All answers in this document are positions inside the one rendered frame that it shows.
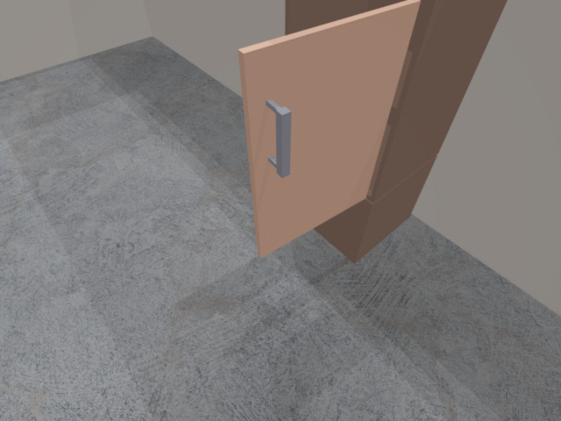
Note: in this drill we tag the handle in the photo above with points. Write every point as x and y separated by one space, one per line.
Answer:
283 138

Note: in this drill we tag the cupboard door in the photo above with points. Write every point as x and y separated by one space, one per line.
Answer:
339 81

